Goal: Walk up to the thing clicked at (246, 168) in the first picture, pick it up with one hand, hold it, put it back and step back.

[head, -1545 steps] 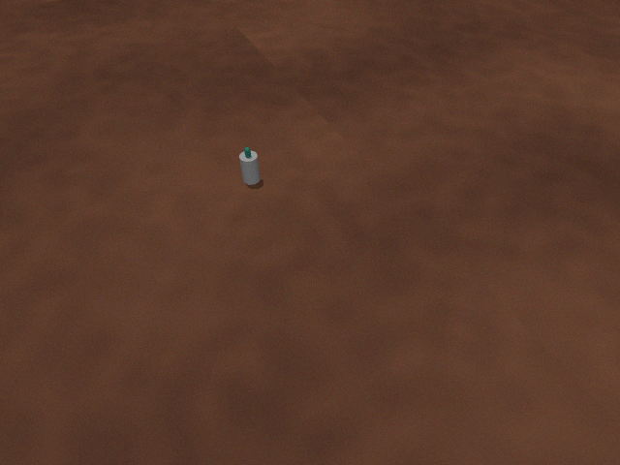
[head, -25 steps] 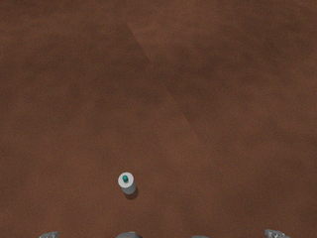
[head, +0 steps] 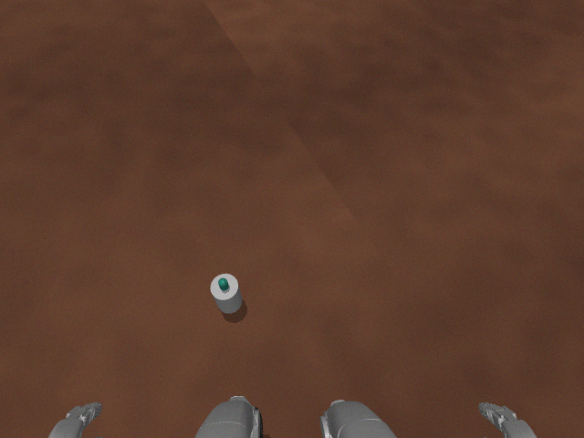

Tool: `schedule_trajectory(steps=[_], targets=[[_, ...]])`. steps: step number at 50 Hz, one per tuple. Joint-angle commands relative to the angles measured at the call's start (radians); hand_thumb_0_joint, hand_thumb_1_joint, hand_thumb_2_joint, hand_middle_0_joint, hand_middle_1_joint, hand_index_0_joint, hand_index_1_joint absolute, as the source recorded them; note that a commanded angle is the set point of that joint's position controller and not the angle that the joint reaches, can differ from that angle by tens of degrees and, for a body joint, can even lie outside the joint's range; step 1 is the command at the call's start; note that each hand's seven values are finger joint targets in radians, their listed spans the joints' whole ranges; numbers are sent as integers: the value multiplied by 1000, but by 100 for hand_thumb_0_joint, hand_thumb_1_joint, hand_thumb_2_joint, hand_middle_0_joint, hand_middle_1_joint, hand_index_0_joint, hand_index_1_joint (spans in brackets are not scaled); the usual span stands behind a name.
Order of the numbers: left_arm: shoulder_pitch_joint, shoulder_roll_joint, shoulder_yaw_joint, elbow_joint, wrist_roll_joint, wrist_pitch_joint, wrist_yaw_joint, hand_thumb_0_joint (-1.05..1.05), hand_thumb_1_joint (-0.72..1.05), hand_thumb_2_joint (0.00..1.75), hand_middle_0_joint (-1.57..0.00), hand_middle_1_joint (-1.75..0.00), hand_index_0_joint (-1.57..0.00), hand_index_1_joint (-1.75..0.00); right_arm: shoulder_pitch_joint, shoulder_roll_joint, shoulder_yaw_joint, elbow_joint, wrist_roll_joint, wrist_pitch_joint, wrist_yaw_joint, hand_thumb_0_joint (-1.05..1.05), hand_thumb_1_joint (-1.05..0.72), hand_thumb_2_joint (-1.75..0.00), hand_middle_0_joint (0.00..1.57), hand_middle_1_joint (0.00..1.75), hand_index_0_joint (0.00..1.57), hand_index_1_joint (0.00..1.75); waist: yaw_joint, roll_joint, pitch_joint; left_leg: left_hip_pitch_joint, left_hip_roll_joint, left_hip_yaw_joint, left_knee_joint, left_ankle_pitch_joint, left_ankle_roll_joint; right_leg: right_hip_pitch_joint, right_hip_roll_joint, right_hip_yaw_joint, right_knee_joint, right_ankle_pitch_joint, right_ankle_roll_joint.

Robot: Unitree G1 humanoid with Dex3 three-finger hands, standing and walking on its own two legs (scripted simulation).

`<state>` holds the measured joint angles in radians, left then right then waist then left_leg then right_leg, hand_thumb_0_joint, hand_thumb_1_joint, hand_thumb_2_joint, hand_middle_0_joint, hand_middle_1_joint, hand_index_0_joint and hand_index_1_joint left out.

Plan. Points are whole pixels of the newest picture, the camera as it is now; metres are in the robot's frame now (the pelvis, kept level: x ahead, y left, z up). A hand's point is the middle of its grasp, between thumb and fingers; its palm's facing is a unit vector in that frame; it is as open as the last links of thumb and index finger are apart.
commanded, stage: step back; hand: left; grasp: from the side
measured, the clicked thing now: (226, 291) +0.53 +0.19 -0.66
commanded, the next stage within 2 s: none
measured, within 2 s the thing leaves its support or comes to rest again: neither
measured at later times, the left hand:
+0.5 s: hand out of the picture -0.02 +0.27 -0.14, palm faces +0.06 -0.92 -0.39, open 7.4 cm
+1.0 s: hand out of the picture -0.22 +0.24 -0.13, palm faces +0.02 -0.90 -0.44, open 7.4 cm
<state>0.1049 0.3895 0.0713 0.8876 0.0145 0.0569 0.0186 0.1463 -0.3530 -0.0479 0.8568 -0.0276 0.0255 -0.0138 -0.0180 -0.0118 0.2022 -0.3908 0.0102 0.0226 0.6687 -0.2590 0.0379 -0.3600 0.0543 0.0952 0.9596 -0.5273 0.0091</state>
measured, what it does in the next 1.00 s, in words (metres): walks backwards: right foot, then left foot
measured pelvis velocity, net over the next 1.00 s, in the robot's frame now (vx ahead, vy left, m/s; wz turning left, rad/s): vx -0.30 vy -0.03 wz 0.02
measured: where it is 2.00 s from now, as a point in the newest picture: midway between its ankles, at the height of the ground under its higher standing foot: outside the picture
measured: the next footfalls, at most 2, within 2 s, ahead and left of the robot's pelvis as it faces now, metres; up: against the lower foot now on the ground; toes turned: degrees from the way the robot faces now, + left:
right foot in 0.06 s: +0.00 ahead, -0.13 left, +0.00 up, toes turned +2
left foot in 0.40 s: -0.08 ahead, +0.11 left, +0.00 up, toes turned +0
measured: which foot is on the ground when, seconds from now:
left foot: down 0.00-0.08, up 0.10-0.38, down 0.40-0.80, up 0.82-1.00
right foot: up 0.00-0.04, down 0.06-0.42, up 0.44-0.76, down 0.78-1.00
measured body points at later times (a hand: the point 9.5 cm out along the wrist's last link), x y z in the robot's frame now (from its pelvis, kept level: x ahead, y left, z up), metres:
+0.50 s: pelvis -0.13 +0.00 +0.00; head -0.08 +0.02 +0.45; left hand -0.02 +0.32 -0.11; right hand -0.02 -0.31 -0.11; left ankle -0.12 +0.11 -0.72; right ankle -0.10 -0.14 -0.67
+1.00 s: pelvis -0.30 -0.03 +0.01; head -0.25 -0.05 +0.45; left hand -0.22 +0.29 -0.10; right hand -0.20 -0.35 -0.12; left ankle -0.30 +0.10 -0.66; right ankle -0.27 -0.15 -0.72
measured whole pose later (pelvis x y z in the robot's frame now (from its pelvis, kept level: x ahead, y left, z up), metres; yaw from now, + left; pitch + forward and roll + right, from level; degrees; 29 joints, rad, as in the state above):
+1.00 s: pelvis -0.30 -0.03 +0.01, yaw +1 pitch -2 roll +1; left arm 0.21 0.35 0.07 0.83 0.05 0.05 0.02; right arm 0.20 -0.41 -0.06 0.87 0.00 0.06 -0.02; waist 0.02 0.03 0.14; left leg -0.45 -0.11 -0.11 1.08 -0.49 -0.01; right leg -0.31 -0.03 0.01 0.65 -0.30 -0.01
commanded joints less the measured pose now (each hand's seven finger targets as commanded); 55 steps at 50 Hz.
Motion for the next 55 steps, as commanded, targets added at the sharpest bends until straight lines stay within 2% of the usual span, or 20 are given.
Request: schedule_trajectory(steps=[1, 3, 5, 9, 14, 19, 21, 22, 25, 32, 37, 38, 39, 40, 41, 44, 50, 53, 54, 55], targets=[[108, 156, 56, -56, 3, -40, -2, 0, 90, 90, -20, -30, -20, -30, -1, -296, -71, -78, 7, -7, -15, 0, -90, -90, 20, 30, 20, 30, 20, 164, -317, 229, 210, -251, -105, 389, 166, 105, -22, -78, -360, 153, -26], [176, 191, 68, -39, 24, -51, 1, 0, 90, 90, -20, -30, -20, -30, -27, -252, -56, -81, 26, 1, -11, 0, -90, -90, 20, 30, 20, 30, 48, 78, -316, 31, 148, -200, -17, 202, 69, 268, -104, 38, -534, 322, -72], [66, 364, 104, -102, 24, -52, -2, 0, 90, 90, -20, -30, -20, -30, -66, -218, -53, -88, 26, 8, -25, 0, -90, -90, 20, 30, 20, 30, 75, -290, -197, -125, -109, -126, 409, -373, -33, 65, -480, 511, -630, 498, -345], [-65, 231, 79, -155, 16, -55, 11, 0, 90, 90, -20, -30, -20, -30, 47, -225, -50, -30, 39, 0, -24, 0, -90, -90, 20, 30, 20, 30, -13, -141, -154, -105, -144, -189, 563, -230, -43, 76, -283, 157, -516, 720, -232], [57, 205, 69, -167, 23, -45, 22, 0, 90, 90, -20, -30, -20, -30, 10, -216, -41, -66, 27, -6, -21, 0, -90, -90, 20, 30, 20, 30, 65, -162, -216, -110, -76, -121, 251, -269, -53, 306, -290, 147, -444, 799, -232], [25, 212, 50, -195, -1, -20, 8, 0, 90, 90, -20, -30, -20, -30, 106, -217, -64, -25, 3, -22, -9, 0, -90, -90, 20, 30, 20, 30, 5, -122, -253, 186, -28, -58, -252, 88, -19, 142, -227, 105, -309, 611, -136], [23, 166, 45, -207, -11, -21, 12, 0, 90, 90, -20, -30, -20, -30, 29, -385, -93, -65, -6, -26, 3, 0, -90, -90, 20, 30, 20, 30, 9, 247, -244, 186, 339, -516, -321, 343, 189, -87, 42, -54, -33, -19, -35], [-38, 196, 63, -197, 4, -20, 24, 0, 90, 90, -20, -30, -20, -30, 42, -403, -102, -65, -10, -29, 2, 0, -90, -90, 20, 30, 20, 30, -52, 231, -226, 77, 406, -627, -350, 344, 289, -59, 41, 69, 173, -151, -27], [50, 182, 63, -149, -17, -18, 17, 0, 90, 90, -20, -30, -20, -30, -55, -282, -65, -71, -8, -30, -14, 0, -90, -90, 20, 30, 20, 30, 40, 104, -205, 143, 251, -314, -252, 420, 192, -126, 46, 111, 326, -3, -39], [66, 171, 63, -150, 0, -25, 0, 0, 90, 90, -20, -30, -20, -30, 27, -275, -71, -93, -6, -22, -16, 0, -90, -90, 20, 30, 20, 30, -23, 157, -233, 275, 243, -274, -208, 385, 230, -90, 9, 8, 34, -11, 22], [254, 158, 65, -61, 6, -37, -12, 0, 90, 90, -20, -30, -20, -30, -55, -311, -77, -121, 4, 6, -9, 0, -90, -90, 20, 30, 20, 30, 60, 208, -315, 145, 197, -216, -139, 216, 131, 202, -30, -105, -498, 222, -32], [245, 186, 73, -58, 21, -42, -10, 0, 90, 90, -20, -30, -20, -30, -40, -277, -67, -118, 12, 11, -8, 0, -90, -90, 20, 30, 20, 30, 50, 157, -295, 24, 150, -200, -101, 111, 70, 263, -56, -44, -526, 251, -53], [233, 254, 92, -77, 36, -47, -11, 0, 90, 90, -20, -30, -20, -30, -23, -227, -52, -129, 18, 12, -5, 0, -90, -90, 20, 30, 20, 30, 43, -57, -247, -177, 20, -153, 60, -115, 2, 280, -221, 243, -579, 157, -109], [153, 370, 116, -114, 29, -40, -12, 0, 90, 90, -20, -30, -20, -30, -85, -210, -56, -146, 22, 10, -21, 0, -90, -90, 20, 30, 20, 30, 88, -271, -189, -167, -121, -125, 312, -336, -44, 31, -450, 457, -675, 196, -278], [79, 375, 112, -147, 28, -46, -6, 0, 90, 90, -20, -30, -20, -30, -88, -252, -71, -134, 14, 16, -27, 0, -90, -90, 20, 30, 20, 30, 72, -235, -121, -120, -81, -215, 486, -332, -58, -124, -501, 504, -708, 188, -325], [-68, 247, 82, -170, 30, -49, 6, 0, 90, 90, -20, -30, -20, -30, 41, -232, -59, -68, 32, 10, -22, 0, -90, -90, 20, 30, 20, 30, -24, -127, -109, -70, -141, -187, 580, -183, -46, -88, -281, 126, -570, 424, -201], [77, 231, 74, -162, 30, -38, 25, 0, 90, 90, -20, -30, -20, -30, 9, -204, -44, -93, 10, -7, -18, 0, -90, -90, 20, 30, 20, 30, 74, -176, -209, -90, -53, -93, 176, -275, -50, 274, -314, 119, -433, 731, -212], [37, 234, 60, -177, 9, -20, 18, 0, 90, 90, -20, -30, -20, -30, 104, -200, -54, -47, 5, -13, -13, 0, -90, -90, 20, 30, 20, 30, 28, -166, -252, 88, -53, -1, -178, -72, -28, 244, -275, 81, -321, 728, -175], [42, 219, 51, -181, 5, -13, 15, 0, 90, 90, -20, -30, -20, -30, 131, -213, -61, -34, 2, -18, -14, 0, -90, -90, 20, 30, 20, 30, 22, -127, -268, 165, -31, -33, -273, 76, -19, 191, -256, 73, -275, 659, -136], [71, 178, 37, -190, 0, -10, 10, 0, 90, 90, -20, -30, -20, -30, 112, -272, -77, -42, -12, -21, -17, 0, -90, -90, 20, 30, 20, 30, 35, 4, -283, 258, 126, -258, -288, 199, 33, 28, -179, 36, -187, 460, -82]])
